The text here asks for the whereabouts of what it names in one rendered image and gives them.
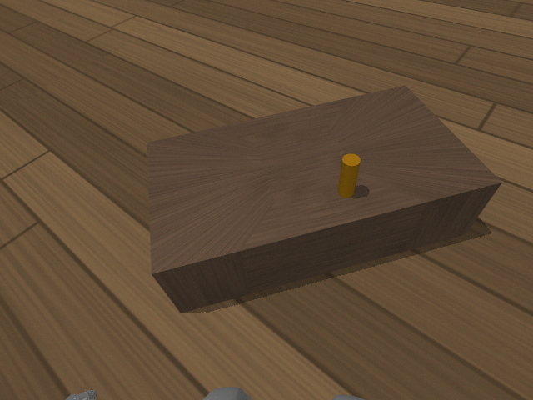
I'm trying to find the can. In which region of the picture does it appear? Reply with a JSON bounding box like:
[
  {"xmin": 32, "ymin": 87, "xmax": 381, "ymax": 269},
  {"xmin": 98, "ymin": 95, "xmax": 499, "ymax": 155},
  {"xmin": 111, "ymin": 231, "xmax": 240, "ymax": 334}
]
[{"xmin": 338, "ymin": 153, "xmax": 361, "ymax": 198}]

